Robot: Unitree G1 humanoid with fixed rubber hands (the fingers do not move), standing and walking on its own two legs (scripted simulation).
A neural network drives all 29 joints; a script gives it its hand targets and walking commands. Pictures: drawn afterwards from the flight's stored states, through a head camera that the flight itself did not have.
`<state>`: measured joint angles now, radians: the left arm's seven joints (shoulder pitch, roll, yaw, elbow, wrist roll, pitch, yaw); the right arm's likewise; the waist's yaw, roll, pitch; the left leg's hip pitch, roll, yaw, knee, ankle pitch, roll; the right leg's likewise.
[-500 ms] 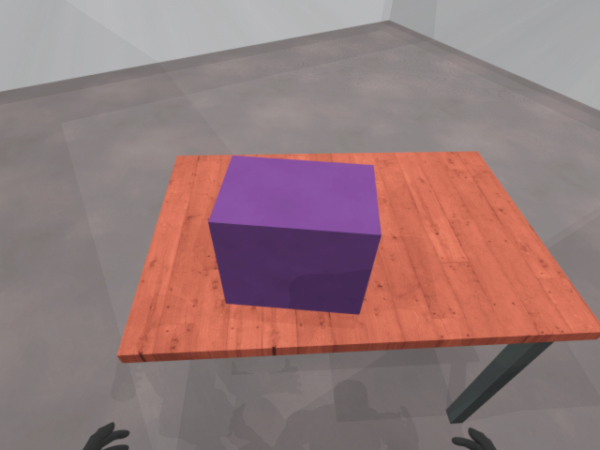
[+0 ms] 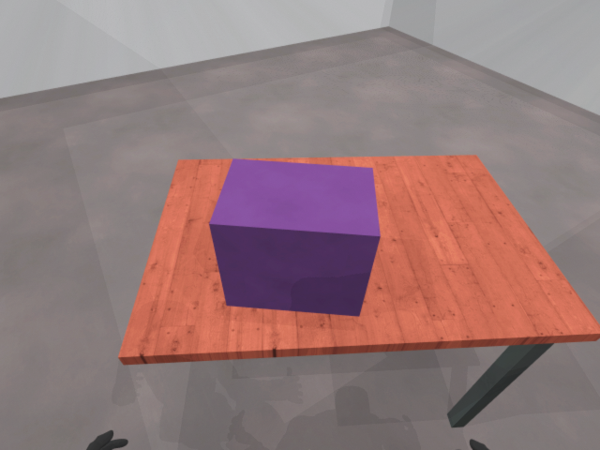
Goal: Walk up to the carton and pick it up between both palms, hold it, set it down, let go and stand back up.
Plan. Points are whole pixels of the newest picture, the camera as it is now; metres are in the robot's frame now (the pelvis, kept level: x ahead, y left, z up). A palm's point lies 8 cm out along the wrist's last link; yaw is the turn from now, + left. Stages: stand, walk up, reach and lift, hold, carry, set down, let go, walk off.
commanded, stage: stand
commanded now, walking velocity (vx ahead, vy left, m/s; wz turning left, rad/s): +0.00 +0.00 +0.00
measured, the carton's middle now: (297, 239) +0.49 +0.03 -0.01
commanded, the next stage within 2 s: none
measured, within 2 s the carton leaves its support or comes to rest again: neither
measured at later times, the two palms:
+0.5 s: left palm out of the picture +0.10 +0.29 -0.09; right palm out of the picture +0.11 -0.25 -0.11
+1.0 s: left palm out of the picture +0.10 +0.29 -0.09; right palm out of the picture +0.10 -0.25 -0.11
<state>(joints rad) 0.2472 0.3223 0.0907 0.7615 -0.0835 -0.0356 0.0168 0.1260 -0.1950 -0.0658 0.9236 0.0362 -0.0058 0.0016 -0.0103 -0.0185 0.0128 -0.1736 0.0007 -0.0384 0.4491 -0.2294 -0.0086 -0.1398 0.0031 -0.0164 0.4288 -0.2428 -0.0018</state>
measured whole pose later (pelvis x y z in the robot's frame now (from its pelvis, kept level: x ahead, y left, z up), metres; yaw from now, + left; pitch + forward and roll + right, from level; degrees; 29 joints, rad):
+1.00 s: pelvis +0.00 +0.00 +0.00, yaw +0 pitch -4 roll +0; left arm 0.22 0.32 0.09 0.83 -0.08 -0.04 0.02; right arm 0.13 -0.20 -0.06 0.96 0.04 -0.01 0.00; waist -0.01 0.00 0.01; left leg -0.16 0.00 -0.04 0.45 -0.23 -0.01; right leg -0.12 0.00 -0.02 0.43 -0.24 0.00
